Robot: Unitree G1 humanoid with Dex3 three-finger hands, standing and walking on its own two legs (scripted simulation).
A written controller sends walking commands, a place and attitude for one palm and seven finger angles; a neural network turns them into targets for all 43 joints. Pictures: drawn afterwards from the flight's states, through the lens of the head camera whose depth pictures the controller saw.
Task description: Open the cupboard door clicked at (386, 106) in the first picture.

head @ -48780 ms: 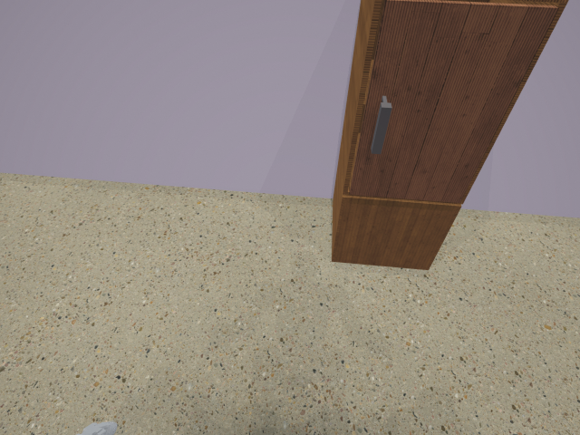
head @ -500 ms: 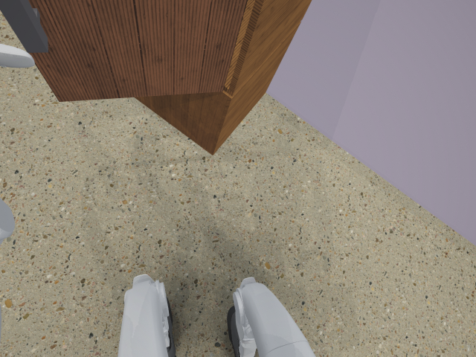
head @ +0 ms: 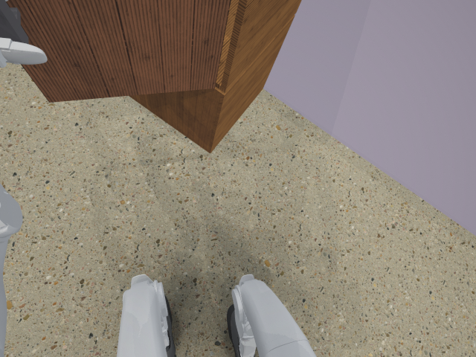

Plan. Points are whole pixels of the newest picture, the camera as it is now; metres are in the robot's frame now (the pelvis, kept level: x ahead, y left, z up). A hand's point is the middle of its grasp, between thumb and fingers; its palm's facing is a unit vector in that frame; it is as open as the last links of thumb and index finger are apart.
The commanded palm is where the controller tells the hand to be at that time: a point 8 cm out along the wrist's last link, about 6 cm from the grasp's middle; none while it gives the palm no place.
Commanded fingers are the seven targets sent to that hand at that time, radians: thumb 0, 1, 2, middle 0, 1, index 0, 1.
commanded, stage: slide the fingers in behind the handle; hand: left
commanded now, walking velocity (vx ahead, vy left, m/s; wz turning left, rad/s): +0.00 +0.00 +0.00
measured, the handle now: out of the picture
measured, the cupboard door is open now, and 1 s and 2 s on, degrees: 48 48 59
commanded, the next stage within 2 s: close the thumb around the handle in 0.60 s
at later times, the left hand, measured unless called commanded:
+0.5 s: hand (7, 11) +0.58 +0.24 +0.09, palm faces +0.13 -0.99 -0.03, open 13.9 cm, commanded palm +0.57 +0.25 +0.09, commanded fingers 0.00 -0.50 0.30 -0.30 -1.20 -0.30 -1.20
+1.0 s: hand (8, 13) +0.58 +0.24 +0.10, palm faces +0.14 -0.99 -0.02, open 11.5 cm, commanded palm +0.57 +0.24 +0.09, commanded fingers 0.00 0.40 0.68 -0.36 -1.30 -0.36 -1.30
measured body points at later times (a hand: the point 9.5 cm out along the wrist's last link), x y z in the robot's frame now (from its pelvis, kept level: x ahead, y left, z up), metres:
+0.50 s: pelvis +0.01 -0.01 +0.01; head +0.20 +0.04 +0.42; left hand +0.57 +0.29 +0.10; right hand -0.01 -0.26 -0.09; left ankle +0.07 +0.12 -0.60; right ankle +0.00 -0.13 -0.60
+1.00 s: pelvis +0.01 +0.00 +0.01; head +0.19 +0.04 +0.42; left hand +0.56 +0.29 +0.10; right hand -0.01 -0.26 -0.09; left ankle +0.07 +0.12 -0.60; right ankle +0.00 -0.13 -0.60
